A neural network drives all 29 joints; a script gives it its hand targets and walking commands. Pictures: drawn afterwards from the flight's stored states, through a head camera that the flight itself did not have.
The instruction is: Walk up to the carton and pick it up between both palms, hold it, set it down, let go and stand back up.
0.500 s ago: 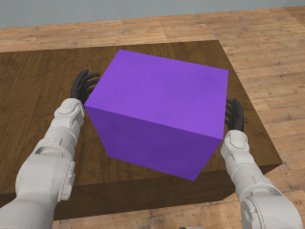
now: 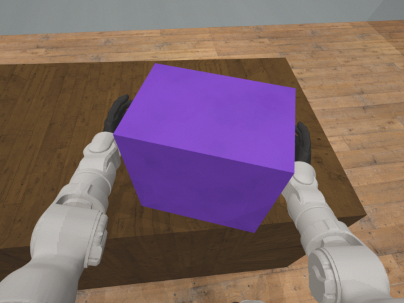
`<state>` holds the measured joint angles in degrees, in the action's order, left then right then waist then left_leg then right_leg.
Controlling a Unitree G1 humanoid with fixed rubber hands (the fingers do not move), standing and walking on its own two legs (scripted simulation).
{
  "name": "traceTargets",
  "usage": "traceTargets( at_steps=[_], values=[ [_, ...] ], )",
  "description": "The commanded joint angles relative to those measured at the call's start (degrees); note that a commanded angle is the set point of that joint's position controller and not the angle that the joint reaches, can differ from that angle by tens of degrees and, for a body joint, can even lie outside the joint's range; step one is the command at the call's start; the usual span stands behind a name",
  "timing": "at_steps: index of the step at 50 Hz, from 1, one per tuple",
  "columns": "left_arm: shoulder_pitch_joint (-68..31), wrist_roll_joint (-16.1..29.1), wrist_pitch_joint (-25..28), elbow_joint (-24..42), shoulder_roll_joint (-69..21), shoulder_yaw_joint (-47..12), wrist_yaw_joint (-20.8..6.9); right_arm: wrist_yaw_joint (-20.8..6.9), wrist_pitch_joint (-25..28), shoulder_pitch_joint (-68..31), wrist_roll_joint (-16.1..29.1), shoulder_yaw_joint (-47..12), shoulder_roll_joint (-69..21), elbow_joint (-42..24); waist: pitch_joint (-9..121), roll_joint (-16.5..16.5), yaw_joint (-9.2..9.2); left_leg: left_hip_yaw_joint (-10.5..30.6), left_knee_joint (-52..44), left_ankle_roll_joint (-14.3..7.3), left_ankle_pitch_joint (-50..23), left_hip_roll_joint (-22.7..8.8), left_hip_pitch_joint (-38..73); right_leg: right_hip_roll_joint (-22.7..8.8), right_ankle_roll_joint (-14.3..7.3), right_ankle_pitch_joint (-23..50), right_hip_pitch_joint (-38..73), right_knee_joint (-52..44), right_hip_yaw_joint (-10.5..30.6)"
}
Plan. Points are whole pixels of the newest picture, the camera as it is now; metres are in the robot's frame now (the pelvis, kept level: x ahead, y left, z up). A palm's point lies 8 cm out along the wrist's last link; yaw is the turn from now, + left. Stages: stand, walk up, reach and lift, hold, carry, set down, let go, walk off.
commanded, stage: reach and lift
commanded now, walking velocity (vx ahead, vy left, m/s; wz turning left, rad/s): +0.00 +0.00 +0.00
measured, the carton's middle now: (208, 154) +0.42 -0.04 +0.03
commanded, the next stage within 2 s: none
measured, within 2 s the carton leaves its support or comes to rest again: leaves its support in 1.16 s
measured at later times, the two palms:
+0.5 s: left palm (115, 131) +0.46 +0.15 +0.08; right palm (297, 160) +0.36 -0.22 +0.05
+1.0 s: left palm (117, 127) +0.46 +0.15 +0.08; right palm (299, 159) +0.36 -0.22 +0.05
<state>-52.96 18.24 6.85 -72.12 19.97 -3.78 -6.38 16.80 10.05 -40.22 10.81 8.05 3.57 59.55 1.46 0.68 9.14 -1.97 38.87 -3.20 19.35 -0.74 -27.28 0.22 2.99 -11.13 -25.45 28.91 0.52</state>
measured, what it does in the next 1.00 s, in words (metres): stands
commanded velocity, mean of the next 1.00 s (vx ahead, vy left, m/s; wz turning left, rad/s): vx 0.00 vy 0.00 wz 0.00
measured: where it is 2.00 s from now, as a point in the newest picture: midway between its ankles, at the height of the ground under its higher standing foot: outside the picture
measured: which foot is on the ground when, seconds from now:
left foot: down 0.00-1.00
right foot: down 0.00-1.00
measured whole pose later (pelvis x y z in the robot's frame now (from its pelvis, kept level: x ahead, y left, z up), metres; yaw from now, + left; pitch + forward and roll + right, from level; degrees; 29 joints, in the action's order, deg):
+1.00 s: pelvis +0.00 +0.00 +0.00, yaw +0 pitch +10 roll -4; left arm -53.0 9.5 10.7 -72.2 19.7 -3.8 -6.9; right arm 15.2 15.2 -39.5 4.1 15.5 0.9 60.5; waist 3.6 0.7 9.1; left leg -2.0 36.9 -3.2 18.4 -0.8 -28.4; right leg 0.2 3.0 -9.8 -26.3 26.4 0.4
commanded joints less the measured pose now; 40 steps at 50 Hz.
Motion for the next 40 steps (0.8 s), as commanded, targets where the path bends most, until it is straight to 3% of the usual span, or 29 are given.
traceTargets(
  at_steps=[1, 3, 5, 7, 10, 12, 14, 18, 20, 22, 23, 24, 27, 29, 32, 34, 36, 39, 40],
  values=[
    [-32.4, -4.2, 3.3, 8.1, -1.3, -5.8, 1.5, -0.6, 2.7, -26.6, -3.6, 1.9, 0.1, -7.6, 39.7, 8.9, 7.39, 6.0, -3.7, 7.4, -22.4, -2.8, 16.1, 2.5, -3.8, 14.5, -6.0, -0.9, -6.0],
    [-32.6, -4.3, 3.2, 6.9, -1.0, -5.6, 1.3, -0.5, 2.5, -27.8, -4.3, 2.5, -0.1, -6.5, 38.9, 8.2, 7.58, 6.2, -3.5, 7.4, -22.0, -2.8, 15.2, 2.5, -3.9, 14.1, -5.9, -0.7, -6.2],
    [-32.3, -4.5, 3.5, 9.1, -1.8, -6.4, 1.6, -0.6, 3.1, -27.8, -4.4, 3.0, -0.5, -7.4, 40.7, 9.4, 7.69, 6.3, -3.0, 7.9, -23.4, -2.7, 16.8, 2.6, -4.1, 14.4, -7.2, -0.7, -6.5],
    [-31.0, -4.9, 3.5, 8.0, -2.7, -5.3, 1.3, -0.5, 3.4, -27.1, -4.6, 1.9, -1.5, -7.4, 39.7, 7.9, 7.17, 5.7, -2.4, 7.8, -25.5, -2.4, 16.7, 2.5, -3.9, 16.4, -6.2, -1.1, -6.1],
    [-30.6, -4.9, 3.3, 8.9, -2.8, -6.3, 1.2, -0.5, 3.6, -27.0, -4.3, 1.8, -1.3, -7.2, 40.1, 9.7, 7.35, 6.2, -2.5, 8.1, -25.9, -2.6, 17.2, 2.5, -4.1, 16.4, -6.7, -0.8, -6.2],
    [-31.4, -4.3, 3.3, 8.4, -3.0, -5.6, 1.0, -0.4, 3.6, -28.2, -4.2, 1.0, -1.9, -9.2, 40.2, 7.7, 6.61, 5.9, -2.5, 7.7, -25.4, -2.6, 15.9, 2.7, -3.8, 15.7, -5.7, -0.8, -6.1],
    [-31.1, -4.4, 4.0, 10.5, -3.8, -6.4, 1.1, -0.6, 3.9, -27.0, -4.4, 1.5, -2.1, -7.6, 40.8, 8.8, 7.57, 6.4, -2.7, 8.1, -26.6, -2.8, 17.5, 2.9, -3.9, 16.2, -6.4, -0.8, -6.5],
    [-31.7, -4.7, 4.1, 9.4, -3.8, -6.0, 1.1, -0.7, 3.6, -29.3, -4.8, 1.1, -3.4, -10.2, 41.8, 7.6, 6.36, 5.6, -2.2, 7.2, -24.3, -2.4, 15.9, 2.3, -3.9, 15.9, -6.4, -0.7, -6.1],
    [-30.4, -5.0, 3.9, 8.5, -5.1, -6.2, 1.0, -0.9, 3.6, -27.3, -4.8, 1.2, -3.8, -7.5, 39.3, 7.7, 7.18, 6.1, -2.8, 7.6, -26.1, -2.6, 17.4, 2.5, -3.9, 16.3, -6.7, -1.2, -6.5],
    [-31.7, -5.3, 4.3, 10.8, -4.8, -6.1, 1.1, -0.7, 3.8, -28.2, -5.1, 1.4, -3.6, -8.3, 42.0, 8.3, 6.65, 5.9, -2.1, 7.7, -26.9, -2.7, 17.7, 2.4, -3.9, 17.0, -6.5, -0.7, -6.5],
    [-31.1, -5.2, 4.2, 10.7, -5.7, -6.3, 1.0, -0.7, 4.3, -28.7, -5.5, 1.8, -4.1, -8.9, 41.8, 8.2, 7.29, 5.8, -2.4, 7.7, -27.2, -2.7, 17.9, 2.5, -4.0, 16.9, -6.1, -1.5, -6.5],
    [-31.8, -5.5, 4.0, 9.9, -4.5, -5.6, 0.9, -0.5, 3.9, -28.8, -5.5, 1.7, -4.2, -9.4, 40.7, 7.9, 6.74, 5.4, -2.9, 7.5, -25.1, -2.4, 17.0, 2.4, -3.8, 16.0, -4.8, -1.9, -6.3],
    [-31.1, -5.4, 4.5, 9.5, -6.1, -6.5, 0.2, -1.0, 3.7, -28.6, -6.6, 2.0, -5.6, -9.0, 39.1, 7.6, 7.33, 5.6, -3.7, 7.4, -23.4, -2.4, 17.0, 2.0, -3.9, 14.8, -5.7, -2.2, -6.5],
    [-32.0, -6.5, 4.9, 9.9, -6.7, -6.0, 0.7, -1.3, 4.4, -30.1, -7.0, 2.9, -5.1, -9.0, 41.1, 8.6, 6.75, 5.6, -2.9, 7.9, -27.0, -2.6, 18.1, 2.3, -4.1, 16.2, -6.6, -1.5, -6.9],
    [-30.6, -7.4, 4.6, 8.2, -7.5, -5.0, 0.1, -1.5, 4.5, -29.4, -7.7, 2.9, -6.0, -8.6, 38.7, 7.8, 6.40, 5.2, -3.9, 7.6, -24.3, -2.4, 17.2, 2.0, -4.0, 14.9, -5.3, -2.4, -6.9],
    [-31.2, -7.7, 5.0, 9.1, -8.5, -5.3, -0.1, -2.1, 4.7, -29.1, -8.1, 3.1, -6.6, -7.5, 38.2, 9.2, 6.19, 5.9, -5.0, 7.9, -23.9, -3.0, 17.3, 2.1, -4.1, 14.3, -4.6, -2.2, -7.2],
    [-31.2, -7.9, 5.2, 10.4, -8.1, -4.9, 0.1, -2.0, 5.3, -29.6, -9.2, 4.5, -5.8, -9.4, 40.7, 7.6, 6.91, 5.5, -4.8, 7.8, -25.0, -2.6, 18.4, 2.2, -3.9, 15.3, -4.2, -3.2, -7.1],
    [-30.4, -9.5, 5.7, 8.6, -9.5, -3.2, -0.9, -2.7, 5.4, -28.8, -10.4, 3.9, -9.1, -8.7, 38.4, 7.4, 6.11, 4.8, -5.0, 7.4, -24.6, -2.1, 18.0, 1.5, -3.8, 15.7, -3.2, -3.3, -6.8],
    [-30.8, -9.7, 5.9, 7.3, -8.5, -2.4, -1.1, -2.7, 5.2, -29.7, -11.2, 4.8, -8.5, -9.6, 37.6, 5.8, 5.87, 4.0, -5.1, 7.0, -23.0, -1.5, 15.7, 1.4, -3.8, 14.6, -2.2, -3.6, -6.7]
  ],
)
